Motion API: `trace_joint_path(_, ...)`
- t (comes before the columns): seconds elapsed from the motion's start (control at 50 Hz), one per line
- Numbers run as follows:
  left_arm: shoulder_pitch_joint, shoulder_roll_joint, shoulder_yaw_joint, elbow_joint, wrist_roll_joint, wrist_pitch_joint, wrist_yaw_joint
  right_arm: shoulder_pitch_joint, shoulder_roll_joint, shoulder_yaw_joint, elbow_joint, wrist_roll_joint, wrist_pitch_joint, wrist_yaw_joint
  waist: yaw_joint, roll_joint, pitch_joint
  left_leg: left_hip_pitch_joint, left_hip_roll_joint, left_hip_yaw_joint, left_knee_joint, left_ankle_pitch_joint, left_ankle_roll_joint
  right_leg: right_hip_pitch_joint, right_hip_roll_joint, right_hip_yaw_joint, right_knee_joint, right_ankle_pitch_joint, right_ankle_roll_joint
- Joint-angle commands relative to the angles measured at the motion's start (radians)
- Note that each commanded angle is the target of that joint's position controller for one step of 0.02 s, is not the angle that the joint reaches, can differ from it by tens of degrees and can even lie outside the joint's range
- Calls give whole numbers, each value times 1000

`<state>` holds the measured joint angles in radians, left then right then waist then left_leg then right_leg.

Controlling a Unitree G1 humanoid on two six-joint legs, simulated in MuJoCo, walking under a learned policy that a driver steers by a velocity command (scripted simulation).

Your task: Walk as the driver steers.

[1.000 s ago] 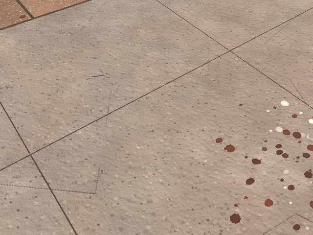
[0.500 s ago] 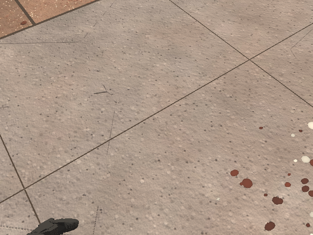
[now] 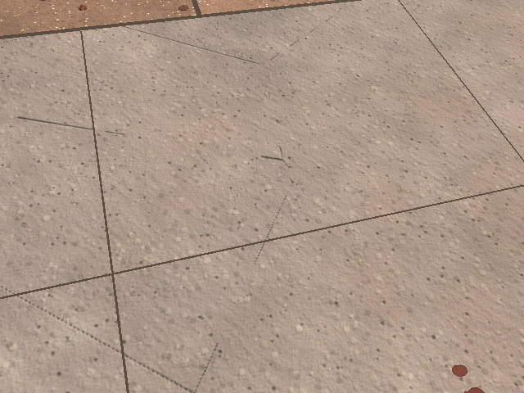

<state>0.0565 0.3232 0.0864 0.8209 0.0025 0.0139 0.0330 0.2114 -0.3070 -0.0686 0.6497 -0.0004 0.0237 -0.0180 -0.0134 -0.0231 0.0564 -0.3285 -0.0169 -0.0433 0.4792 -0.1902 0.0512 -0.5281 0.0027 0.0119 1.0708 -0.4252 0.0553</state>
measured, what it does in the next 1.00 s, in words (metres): steps on the spot, turning left: right foot, then left foot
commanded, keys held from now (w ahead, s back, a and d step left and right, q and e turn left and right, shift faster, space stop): q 0.66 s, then no key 0.08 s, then e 0.26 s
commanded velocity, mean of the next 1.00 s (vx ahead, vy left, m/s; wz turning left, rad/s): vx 0.01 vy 0.00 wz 0.43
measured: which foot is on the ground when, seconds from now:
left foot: down 0.00-0.28, up 0.30-0.68, down 0.70-1.00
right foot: up 0.00-0.26, down 0.28-0.70, up 0.72-1.00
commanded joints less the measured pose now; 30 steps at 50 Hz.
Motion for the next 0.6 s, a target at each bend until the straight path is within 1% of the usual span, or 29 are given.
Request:
trace_joint_path(0.02,-3,67,15,-53,-8,-15,3,-20,-169,-48,-82,5,-12,-18,14,142,-187,239,227,-266,-119,414,174,-58,-2,56,-86,61,15)
trace_joint_path(0.08,-22,55,7,-55,-8,-15,-4,-17,-186,-56,-88,8,-1,-25,-1,159,-177,213,215,-301,-119,303,177,5,12,68,-231,76,28)
trace_joint_path(0.14,-17,68,9,-54,-12,-19,-13,-30,-191,-58,-95,5,7,-19,-7,182,-158,156,203,-353,-124,225,177,84,28,72,-326,72,25)
trace_joint_path(0.18,-9,77,11,-54,-15,-26,-20,-40,-188,-58,-98,8,11,-13,-8,192,-153,153,195,-399,-115,218,171,118,36,76,-389,63,16)
trace_joint_path(0.22,18,83,14,-51,-16,-35,-29,-58,-185,-57,-102,14,15,-11,3,196,-156,161,182,-438,-92,235,157,166,41,75,-489,85,1)
trace_joint_path(0.24,50,83,17,-42,-16,-40,-33,-78,-181,-55,-105,20,19,-13,26,191,-158,148,161,-440,-68,232,137,223,41,65,-589,148,-12)
trace_joint_path(0.26,89,92,22,-30,-13,-42,-35,-87,-172,-52,-108,26,22,-15,46,176,-159,109,129,-425,-39,184,102,309,22,59,-704,256,-30)
trace_joint_path(0.28,120,148,37,-26,1,-40,-30,-61,-137,-42,-109,22,22,-16,35,85,-176,6,70,-366,62,14,50,427,-114,161,-748,309,-80)
trace_joint_path(0.3,85,230,50,-38,15,-27,-20,3,-89,-31,-117,16,17,-13,-31,-187,-147,-195,-103,-160,264,-337,-18,495,-315,383,-766,493,-206)
trace_joint_path(0.32,79,196,42,-49,40,-30,-22,-10,-172,-55,-122,6,8,-14,3,-225,-130,-258,-83,-110,497,-457,-67,409,-429,497,-791,538,-337)
trace_joint_path(0.34,22,143,26,-73,35,-34,-16,2,-222,-75,-101,12,8,-11,-14,-140,-109,-249,-43,-128,616,-388,-82,381,-387,415,-783,514,-327)
trace_joint_path(0.36,-28,107,17,-79,20,-32,-11,17,-215,-80,-79,14,16,-11,-32,-113,-86,-254,-34,-114,665,-325,-97,370,-314,311,-769,476,-277)
trace_joint_path(0.38,-40,90,10,-86,5,-31,-5,29,-190,-76,-65,11,26,-13,-26,-109,-75,-277,-31,-105,707,-272,-113,387,-271,246,-764,446,-249)
trace_joint_path(0.4,-32,88,6,-83,-1,-28,0,27,-164,-69,-66,14,33,-10,-16,-111,-63,-294,-25,-94,732,-242,-127,396,-259,207,-762,480,-251)
trace_joint_path(0.42,-13,93,5,-79,1,-23,5,10,-144,-61,-76,19,34,-7,-5,-111,-57,-294,-18,-63,714,-219,-136,400,-241,162,-768,497,-254)
trace_joint_path(0.44,11,98,6,-74,4,-18,9,-18,-129,-54,-91,25,33,-4,14,-122,-58,-306,-7,-38,671,-201,-144,432,-238,137,-772,508,-261)
trace_joint_path(0.46,38,107,9,-70,8,-13,13,-48,-118,-48,-106,28,31,-3,36,-130,-65,-319,7,-24,619,-194,-152,475,-247,128,-771,524,-270)
trace_joint_path(0.48,58,118,12,-67,9,-9,14,-68,-112,-43,-118,27,30,-1,52,-136,-76,-316,22,-16,570,-196,-158,511,-262,122,-768,541,-278)
trace_joint_path(0.5,65,130,16,-68,9,-6,13,-77,-105,-38,-126,24,30,2,60,-140,-88,-294,37,-6,518,-201,-160,529,-272,110,-764,553,-282)
trace_joint_path(0.54,56,158,26,-73,5,-1,5,-84,-92,-28,-139,18,30,11,65,-147,-101,-213,58,27,415,-210,-153,511,-287,73,-761,576,-281)
trace_joint_path(0.56,48,171,30,-77,3,1,-1,-80,-92,-26,-142,18,31,14,63,-151,-103,-163,59,47,369,-209,-146,487,-291,54,-760,591,-278)
trace_joint_path(0.6,46,186,36,-77,-5,1,-12,-65,-107,-31,-142,20,36,20,58,-157,-105,-96,51,81,289,-197,-129,467,-303,31,-744,609,-271)
Next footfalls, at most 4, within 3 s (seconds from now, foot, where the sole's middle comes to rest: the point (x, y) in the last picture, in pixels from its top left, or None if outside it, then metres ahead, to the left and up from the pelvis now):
0.28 right None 0.08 -0.14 -0.78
0.70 left None -0.01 0.12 -0.78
1.22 right None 0.04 -0.10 -0.78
1.76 left None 0.07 0.13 -0.78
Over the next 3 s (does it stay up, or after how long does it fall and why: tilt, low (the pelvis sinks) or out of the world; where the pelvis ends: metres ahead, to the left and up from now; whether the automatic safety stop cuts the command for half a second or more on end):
stays up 0.32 0.11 -0.01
